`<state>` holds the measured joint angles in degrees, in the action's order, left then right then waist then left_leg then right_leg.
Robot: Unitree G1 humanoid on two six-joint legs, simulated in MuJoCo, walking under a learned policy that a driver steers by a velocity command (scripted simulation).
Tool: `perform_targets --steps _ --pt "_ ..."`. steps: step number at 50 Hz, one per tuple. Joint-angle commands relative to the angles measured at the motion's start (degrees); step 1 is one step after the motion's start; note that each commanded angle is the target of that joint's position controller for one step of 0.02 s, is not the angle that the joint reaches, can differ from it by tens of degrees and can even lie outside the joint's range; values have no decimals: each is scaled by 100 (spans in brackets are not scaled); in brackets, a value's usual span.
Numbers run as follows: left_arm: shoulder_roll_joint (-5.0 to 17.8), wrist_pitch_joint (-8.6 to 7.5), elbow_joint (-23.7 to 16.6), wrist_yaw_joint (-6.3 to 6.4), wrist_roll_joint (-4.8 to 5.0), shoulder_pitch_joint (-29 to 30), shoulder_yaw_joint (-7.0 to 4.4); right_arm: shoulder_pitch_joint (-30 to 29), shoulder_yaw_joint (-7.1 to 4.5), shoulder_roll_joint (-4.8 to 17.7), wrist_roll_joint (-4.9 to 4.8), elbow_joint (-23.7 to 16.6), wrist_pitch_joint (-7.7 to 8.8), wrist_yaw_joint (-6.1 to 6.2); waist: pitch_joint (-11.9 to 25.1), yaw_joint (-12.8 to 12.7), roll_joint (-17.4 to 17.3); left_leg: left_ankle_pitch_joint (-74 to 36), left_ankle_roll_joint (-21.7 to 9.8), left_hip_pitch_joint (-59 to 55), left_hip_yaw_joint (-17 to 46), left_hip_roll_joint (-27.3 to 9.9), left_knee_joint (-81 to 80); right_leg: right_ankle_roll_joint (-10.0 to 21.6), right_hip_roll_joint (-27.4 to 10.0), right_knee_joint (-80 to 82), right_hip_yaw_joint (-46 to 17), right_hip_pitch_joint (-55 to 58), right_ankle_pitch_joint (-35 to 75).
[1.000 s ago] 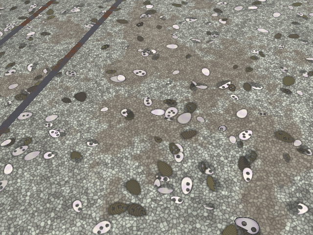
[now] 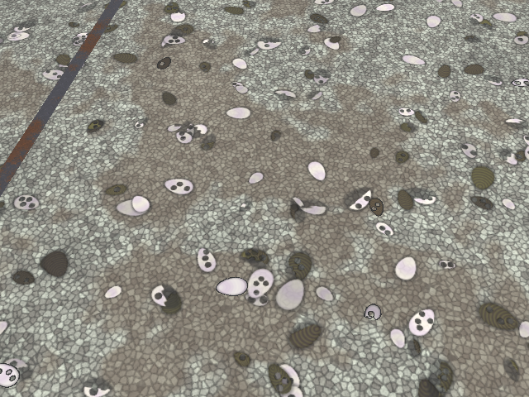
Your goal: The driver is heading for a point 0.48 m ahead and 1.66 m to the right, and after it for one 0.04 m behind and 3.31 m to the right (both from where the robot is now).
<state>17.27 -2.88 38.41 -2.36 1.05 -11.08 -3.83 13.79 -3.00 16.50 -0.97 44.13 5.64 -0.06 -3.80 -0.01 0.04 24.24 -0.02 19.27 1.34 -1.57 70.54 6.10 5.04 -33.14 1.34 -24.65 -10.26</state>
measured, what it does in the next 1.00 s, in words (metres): walks ahead, turning right: left foot, then right foot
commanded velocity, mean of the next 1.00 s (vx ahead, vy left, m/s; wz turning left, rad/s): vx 0.50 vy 0.00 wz -0.58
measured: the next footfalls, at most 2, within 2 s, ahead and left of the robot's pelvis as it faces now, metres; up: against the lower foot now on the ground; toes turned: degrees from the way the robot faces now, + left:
left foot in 0.36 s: +0.40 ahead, +0.13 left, +0.00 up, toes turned -16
right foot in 0.88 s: +0.57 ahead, -0.22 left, +0.00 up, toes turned -34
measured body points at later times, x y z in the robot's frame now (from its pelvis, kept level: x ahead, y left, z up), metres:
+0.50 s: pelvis +0.29 +0.05 +0.01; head +0.31 +0.05 +0.46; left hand +0.46 +0.29 -0.10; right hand +0.36 -0.26 -0.08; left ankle +0.36 +0.14 -0.72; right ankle +0.17 -0.06 -0.63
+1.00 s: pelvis +0.52 -0.11 +0.00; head +0.55 -0.14 +0.45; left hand +0.81 +0.02 -0.08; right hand +0.44 -0.40 -0.11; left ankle +0.51 +0.10 -0.62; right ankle +0.54 -0.20 -0.72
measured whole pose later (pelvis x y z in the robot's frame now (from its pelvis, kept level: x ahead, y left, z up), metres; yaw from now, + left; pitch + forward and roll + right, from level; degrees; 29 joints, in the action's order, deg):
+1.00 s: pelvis +0.52 -0.11 +0.00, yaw -36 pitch +1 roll +1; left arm 17.4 -2.1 34.3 -2.1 1.0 -11.3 -3.9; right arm 13.3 -2.8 18.1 -0.9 45.1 5.7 -0.4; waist -4.3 1.0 -0.5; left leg 23.4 0.3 20.7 1.4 -3.5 68.9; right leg 5.4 4.4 -32.3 0.5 -23.3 -10.4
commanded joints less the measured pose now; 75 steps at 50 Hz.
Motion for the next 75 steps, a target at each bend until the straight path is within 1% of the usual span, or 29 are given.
perform_targets --steps 1,9,14,17,18,19,20,21,22,25,39,41,43,44,45,46,47,48,50,54,59,64,67,68,69,70,71,73,75 --pt "641 -95 -426 85 -98 -299 -172 -229 -185 766 110 -622 177 9 759 -8 32 -485 -16 1798 448 -470 -268 1155 -1590 1787 -2537 1974 930" --pt "895 -32 -265 303 11 -594 -249 -1214 -9 313 172 -825 14 -9 411 -271 371 -2632 465 1140 118 -77 -3193 749 -909 1863 -1475 836 1074" --pt "863 53 -110 326 56 -951 -261 -1609 -106 599 51 -957 130 -125 430 -387 559 -2587 305 803 333 150 -4140 567 -1185 1317 -2233 1430 375" --pt "740 94 -161 334 26 -770 -240 -883 -254 807 40 -784 216 -116 597 70 776 -2111 -28 -160 225 173 -4512 332 -1117 628 -2496 1530 575" --pt "462 76 -227 315 -8 -749 -140 -245 -342 1008 129 -703 252 -76 1129 384 595 -1998 -307 -1295 566 -285 -4453 128 -820 -351 -2208 1207 561" --pt "84 44 -366 311 7 -1203 -20 521 -453 1469 260 -633 242 -27 2019 431 -519 -1296 -984 -3341 2324 -1567 -4546 -279 -140 -2245 -1467 -304 -739" --pt "221 10 -466 325 108 -1540 14 849 -480 1460 162 -436 158 -88 2322 335 -1947 334 -1506 -3969 4474 -2310 -5188 -453 -56 -3592 -1119 -1678 -2452" --pt "761 29 -360 328 145 -1252 -117 569 -347 960 83 -543 124 -84 1554 447 -1169 1143 -1311 -3400 4089 -2145 -5404 -513 -408 -4136 -1235 -2137 -2028" --pt "887 63 -434 324 87 -753 -160 322 -281 754 94 -583 64 -53 982 484 -740 675 -1088 -2734 3189 -1918 -5413 -542 -594 -4238 -1007 -2174 -1580" --pt "645 121 -543 255 45 -477 -178 -134 -168 474 176 -504 36 -15 328 166 -678 -936 -925 -1364 1614 -1338 -5784 -564 -1043 -3654 -868 -1615 -853" --pt "169 86 -1037 -84 57 1077 1 350 -337 1123 -5 157 -110 27 -129 517 -346 -3288 -784 -2164 -816 -1401 -5952 -407 -948 -483 22 -1402 845" --pt "341 107 -1080 -111 24 940 -85 322 -388 1289 -62 170 -179 52 57 304 -491 -4999 -673 -2430 -1041 -1437 -5376 -176 -652 -321 299 -919 273" --pt "710 159 -859 -74 5 -110 -302 242 -425 1416 -112 143 -259 102 704 -373 -555 -6511 -509 -2302 -1295 -1309 -3803 155 -183 -48 557 559 65" --pt "1040 208 -594 18 26 -1125 -493 257 -359 1257 -77 98 -252 129 1205 -881 -332 -5858 -306 -1361 -1377 -1109 -2399 394 -140 188 280 2201 370" --pt "1699 225 -528 128 75 -1392 -612 719 -113 507 224 -177 -173 68 1723 -499 1217 -1021 27 1125 -1294 -381 -247 1174 -1652 178 -2266 4389 319" --pt "1633 116 -745 84 66 -1428 -529 556 -21 528 161 -364 45 -12 2794 -520 1277 1108 99 2266 67 376 925 1967 -2478 1268 -4998 5104 -944" --pt "1192 31 -677 39 6 -1331 -391 -196 -162 1021 -92 -509 168 -75 2163 -771 642 568 4 2827 443 35 1015 1553 -2312 1582 -4342 4702 -977" --pt "1056 -22 -629 42 -2 -1075 -341 -419 -123 953 -135 -617 238 -82 1417 -586 468 45 -75 2846 357 -173 579 1350 -2097 1627 -3597 3847 -596" --pt "765 -44 -732 74 -48 -380 -233 -277 -152 937 93 -486 204 -14 802 -66 132 -523 18 2086 366 -521 -296 1097 -1655 1726 -2581 2334 623" --pt "798 -83 -660 196 -61 -268 -223 -232 -112 700 199 -453 -7 -10 609 147 228 -1015 354 1546 192 -472 -1151 1129 -1353 1992 -1933 1232 1537" --pt "952 -11 -412 325 2 -655 -272 -1367 29 402 153 -721 10 -72 344 -276 391 -2756 471 1093 133 -67 -3317 730 -964 1892 -1554 827 744" --pt "894 37 -191 344 56 -949 -278 -1581 -97 726 46 -850 104 -162 335 -294 590 -2533 263 701 404 75 -4093 545 -1268 1299 -2324 1367 120" --pt "658 87 -202 341 15 -853 -215 -661 -259 925 75 -644 170 -121 648 199 720 -2015 -93 -581 250 66 -4424 247 -1002 374 -2398 1341 401" --pt "294 75 -274 319 -44 -903 -79 110 -345 1193 180 -582 200 -77 1361 519 210 -1704 -441 -1915 1014 -763 -4371 23 -650 -1095 -1977 805 -87" --pt "-68 28 -409 314 93 -1717 36 710 -472 1704 242 -410 120 -73 2179 243 -1617 -449 -1418 -3868 3612 -2122 -4860 -431 171 -3111 -1140 -1169 -2239" --pt "481 17 -344 342 168 -1681 -38 739 -404 1297 88 -389 88 -121 1991 355 -1540 1184 -1456 -3831 4667 -2323 -5352 -514 -242 -4012 -1208 -2058 -2307" --pt "875 48 -371 352 140 -1036 -153 467 -299 908 75 -475 63 -93 1248 514 -947 1205 -1185 -3173 3822 -2052 -5473 -541 -468 -4263 -1168 -2243 -1770" --pt "827 89 -508 350 -4 -440 -182 -28 -190 620 166 -479 -1 -64 494 361 -494 -333 -977 -1929 2364 -1582 -5579 -566 -812 -3925 -961 -1936 -1081" --pt "576 121 -510 287 51 -508 -163 -110 -142 469 190 -391 32 -37 356 170 -742 -1052 -910 -1376 1570 -1257 -5825 -540 -1008 -3547 -892 -1462 -814"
